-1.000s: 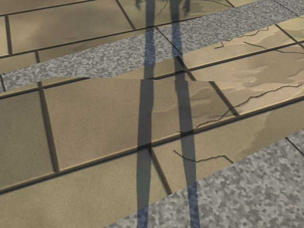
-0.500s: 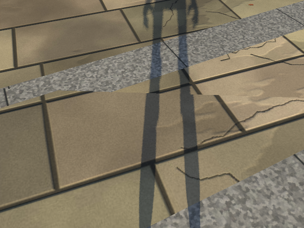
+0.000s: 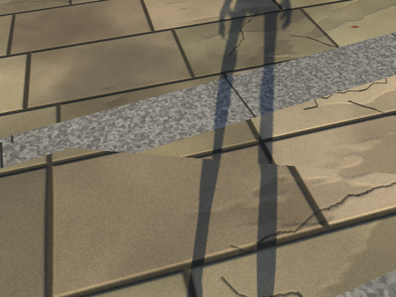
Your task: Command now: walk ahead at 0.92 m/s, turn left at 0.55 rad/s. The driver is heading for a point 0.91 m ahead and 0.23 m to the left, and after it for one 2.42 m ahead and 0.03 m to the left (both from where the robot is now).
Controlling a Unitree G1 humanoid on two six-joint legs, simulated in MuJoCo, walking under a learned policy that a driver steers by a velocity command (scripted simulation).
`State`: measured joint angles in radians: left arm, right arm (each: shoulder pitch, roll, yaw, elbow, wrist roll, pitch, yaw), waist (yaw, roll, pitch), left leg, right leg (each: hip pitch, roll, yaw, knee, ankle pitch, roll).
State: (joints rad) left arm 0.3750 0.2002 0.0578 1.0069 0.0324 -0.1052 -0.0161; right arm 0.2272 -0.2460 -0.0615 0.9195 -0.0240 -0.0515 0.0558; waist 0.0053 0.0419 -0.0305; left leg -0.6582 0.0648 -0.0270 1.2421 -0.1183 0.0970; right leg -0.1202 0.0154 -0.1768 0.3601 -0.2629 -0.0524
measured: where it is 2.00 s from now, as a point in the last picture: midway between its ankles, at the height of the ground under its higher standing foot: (95, 125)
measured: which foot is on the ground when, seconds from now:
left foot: up 0.00-0.30, down 0.32-0.70, up 0.72-1.00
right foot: down 0.00-0.32, up 0.34-0.70, down 0.72-1.00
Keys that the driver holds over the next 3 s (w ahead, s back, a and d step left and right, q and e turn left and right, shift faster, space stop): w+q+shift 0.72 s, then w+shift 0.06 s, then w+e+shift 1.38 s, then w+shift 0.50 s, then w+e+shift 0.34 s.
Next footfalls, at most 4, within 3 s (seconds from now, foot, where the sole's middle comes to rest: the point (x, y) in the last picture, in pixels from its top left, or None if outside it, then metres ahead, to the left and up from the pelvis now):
0.32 left None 0.39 0.06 -0.78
0.72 right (191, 215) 0.87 0.09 -0.78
1.12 left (92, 199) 0.95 0.50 -0.78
1.62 right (113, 148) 1.39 0.52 -0.94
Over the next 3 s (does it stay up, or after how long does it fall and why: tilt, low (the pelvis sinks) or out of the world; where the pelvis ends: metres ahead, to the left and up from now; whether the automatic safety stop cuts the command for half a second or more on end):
stays up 2.40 0.27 -0.17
